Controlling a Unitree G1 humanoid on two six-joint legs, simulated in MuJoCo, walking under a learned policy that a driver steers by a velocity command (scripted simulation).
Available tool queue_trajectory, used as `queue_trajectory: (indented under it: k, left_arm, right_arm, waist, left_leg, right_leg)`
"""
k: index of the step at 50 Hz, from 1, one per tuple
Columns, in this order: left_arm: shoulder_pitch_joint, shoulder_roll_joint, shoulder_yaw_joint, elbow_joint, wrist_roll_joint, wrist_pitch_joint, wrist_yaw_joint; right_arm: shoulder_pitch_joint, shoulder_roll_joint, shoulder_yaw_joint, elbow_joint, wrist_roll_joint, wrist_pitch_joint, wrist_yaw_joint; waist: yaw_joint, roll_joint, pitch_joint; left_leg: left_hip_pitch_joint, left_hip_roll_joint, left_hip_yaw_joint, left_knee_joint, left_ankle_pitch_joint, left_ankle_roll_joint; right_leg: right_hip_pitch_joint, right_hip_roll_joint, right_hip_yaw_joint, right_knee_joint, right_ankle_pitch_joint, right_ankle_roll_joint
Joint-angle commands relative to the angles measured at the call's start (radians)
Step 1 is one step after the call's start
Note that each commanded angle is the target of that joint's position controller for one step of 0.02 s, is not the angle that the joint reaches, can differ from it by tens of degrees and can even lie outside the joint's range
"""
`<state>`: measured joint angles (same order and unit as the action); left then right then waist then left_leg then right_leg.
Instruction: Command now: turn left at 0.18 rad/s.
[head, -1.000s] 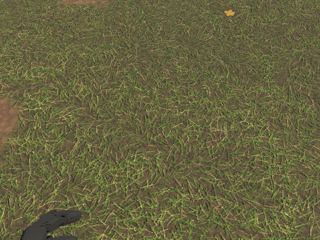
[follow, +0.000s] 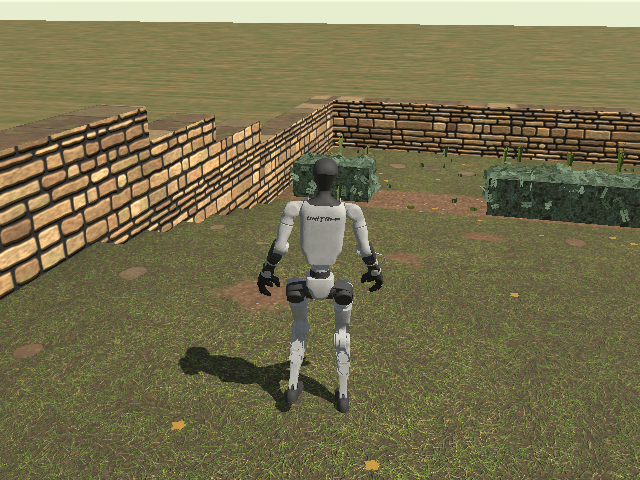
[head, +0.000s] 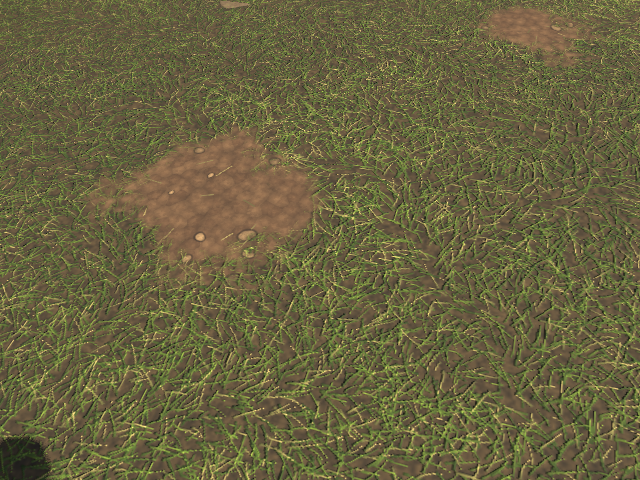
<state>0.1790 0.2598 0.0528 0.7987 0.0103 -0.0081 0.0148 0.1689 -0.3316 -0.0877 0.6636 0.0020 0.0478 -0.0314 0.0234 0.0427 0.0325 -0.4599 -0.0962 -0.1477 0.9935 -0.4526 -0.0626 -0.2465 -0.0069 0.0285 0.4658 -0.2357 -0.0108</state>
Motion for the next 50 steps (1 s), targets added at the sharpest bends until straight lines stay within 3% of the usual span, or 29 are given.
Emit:
queue_trajectory:
  k: [1, 3, 5, 6, 7, 8, 9, 10, 11, 13, 19, 35, 50]
  left_arm:
    - [-0.092, 0.121, 0.019, -0.064, -0.006, -0.007, 0.005]
    - [-0.047, 0.151, 0.026, -0.047, -0.005, 0.005, 0.004]
    - [-0.037, 0.165, 0.025, -0.036, -0.017, 0.012, 0.002]
    - [-0.013, 0.155, 0.020, -0.024, -0.024, 0.008, 0.000]
    - [0.015, 0.142, 0.013, -0.015, -0.018, -0.005, -0.005]
    - [0.027, 0.123, 0.005, -0.021, 0.010, -0.023, -0.017]
    - [0.034, 0.087, -0.003, -0.011, 0.009, -0.031, -0.020]
    - [-0.026, 0.124, 0.001, -0.004, 0.014, -0.029, -0.018]
    - [-0.052, 0.126, 0.003, -0.001, 0.010, -0.026, -0.016]
    - [-0.050, 0.119, 0.002, 0.011, 0.002, -0.009, -0.006]
    - [-0.031, 0.109, 0.004, 0.069, 0.000, 0.002, 0.007]
    - [0.004, 0.112, 0.004, 0.208, -0.007, 0.005, 0.025]
    - [0.044, 0.087, -0.007, 0.271, -0.009, 0.011, 0.032]
  right_arm:
    - [0.002, -0.013, 0.003, -0.053, 0.001, -0.010, 0.002]
    - [-0.036, -0.002, 0.013, -0.058, 0.006, -0.014, 0.006]
    - [0.009, -0.021, 0.006, -0.027, 0.012, -0.015, 0.008]
    - [0.025, -0.032, 0.005, -0.013, 0.007, -0.015, 0.008]
    - [0.026, -0.069, 0.002, -0.017, -0.003, -0.014, 0.002]
    - [0.040, -0.134, -0.009, -0.022, -0.013, -0.011, -0.008]
    - [0.015, -0.106, -0.003, 0.000, -0.019, -0.012, 0.002]
    - [-0.007, -0.053, 0.007, -0.014, -0.019, -0.018, 0.015]
    - [0.002, -0.036, 0.014, 0.001, -0.026, -0.025, 0.017]
    - [0.004, -0.048, 0.014, 0.014, -0.022, -0.039, 0.018]
    - [0.024, -0.029, 0.026, 0.053, -0.019, -0.053, 0.011]
    - [0.057, -0.015, 0.039, 0.185, -0.010, -0.061, 0.005]
    - [0.095, -0.006, 0.054, 0.294, -0.005, -0.060, -0.002]
  waist:
    - [-0.029, -0.203, -0.078]
    - [0.009, -0.241, -0.090]
    - [-0.011, -0.230, -0.089]
    - [-0.018, -0.208, -0.080]
    - [-0.008, -0.161, -0.097]
    - [0.023, -0.027, -0.136]
    - [0.045, 0.101, -0.146]
    - [0.003, 0.048, -0.107]
    - [-0.007, 0.027, -0.090]
    - [-0.005, 0.028, -0.040]
    - [-0.001, 0.009, -0.008]
    - [-0.004, -0.031, -0.012]
    - [-0.008, -0.039, 0.006]
  left_leg:
    - [0.036, 0.071, 0.051, -0.142, 0.014, -0.032]
    - [0.123, 0.083, 0.106, -0.314, 0.006, -0.034]
    - [0.228, 0.074, 0.137, -0.546, 0.176, -0.015]
    - [0.298, 0.076, 0.128, -0.670, 0.297, 0.006]
    - [0.393, 0.129, 0.058, -0.675, 0.413, 0.036]
    - [0.471, 0.224, -0.024, -0.589, 0.663, 0.079]
    - [0.363, 0.224, -0.020, -0.566, 0.531, 0.135]
    - [0.320, 0.192, -0.012, -0.584, 0.410, 0.134]
    - [0.296, 0.180, -0.005, -0.595, 0.348, 0.118]
    - [0.251, 0.165, 0.002, -0.601, 0.336, 0.098]
    - [0.214, 0.152, 0.008, -0.609, 0.282, 0.090]
    - [0.238, 0.119, 0.050, -0.605, 0.314, 0.085]
    - [0.231, 0.103, 0.077, -0.605, 0.312, 0.077]
  right_leg:
    - [0.111, -0.178, 0.150, -0.113, 0.353, -0.176]
    - [0.125, -0.182, 0.154, -0.094, 0.390, -0.184]
    - [0.117, -0.180, 0.161, -0.064, 0.401, -0.173]
    - [0.092, -0.170, 0.160, -0.062, 0.381, -0.144]
    - [0.037, -0.161, 0.157, -0.060, 0.322, -0.092]
    - [-0.020, -0.106, 0.091, -0.005, 0.232, -0.040]
    - [0.041, -0.045, 0.018, -0.042, 0.061, 0.012]
    - [0.058, -0.034, 0.007, -0.023, 0.061, 0.044]
    - [0.060, -0.032, 0.002, -0.016, 0.075, 0.048]
    - [0.055, -0.034, 0.005, -0.012, 0.104, 0.040]
    - [0.069, -0.036, 0.007, -0.024, 0.094, 0.045]
    - [0.077, -0.034, 0.004, -0.040, 0.115, 0.048]
    - [0.069, -0.024, -0.006, -0.043, 0.116, 0.040]
